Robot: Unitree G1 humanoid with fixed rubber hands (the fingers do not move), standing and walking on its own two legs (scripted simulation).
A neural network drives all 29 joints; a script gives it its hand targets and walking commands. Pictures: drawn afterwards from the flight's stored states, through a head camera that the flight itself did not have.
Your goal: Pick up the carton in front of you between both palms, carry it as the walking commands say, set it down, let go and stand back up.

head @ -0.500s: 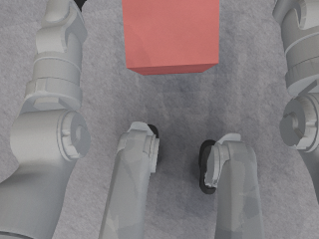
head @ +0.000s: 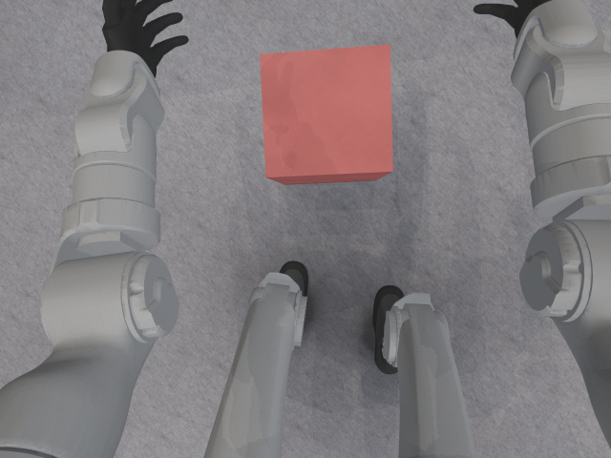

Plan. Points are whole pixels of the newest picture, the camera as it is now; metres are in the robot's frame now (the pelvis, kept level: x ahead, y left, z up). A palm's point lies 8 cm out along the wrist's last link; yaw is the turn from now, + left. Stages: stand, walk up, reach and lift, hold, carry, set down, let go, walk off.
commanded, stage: set down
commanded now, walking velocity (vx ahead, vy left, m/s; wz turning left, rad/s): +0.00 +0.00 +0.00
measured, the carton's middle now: (327, 128) +0.53 +0.07 -0.46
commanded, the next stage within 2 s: let go in 0.10 s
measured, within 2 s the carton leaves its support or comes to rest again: neither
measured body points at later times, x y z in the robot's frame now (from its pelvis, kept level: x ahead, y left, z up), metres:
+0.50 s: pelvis +0.04 +0.01 +0.12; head +0.31 +0.02 +0.48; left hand +0.43 +0.27 +0.00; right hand +0.48 -0.16 +0.00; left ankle +0.10 +0.12 -0.55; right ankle +0.06 -0.12 -0.55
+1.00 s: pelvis +0.09 +0.00 +0.19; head +0.17 -0.01 +0.63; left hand +0.27 +0.24 +0.11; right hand +0.32 -0.22 +0.10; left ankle +0.09 +0.12 -0.55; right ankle +0.06 -0.12 -0.55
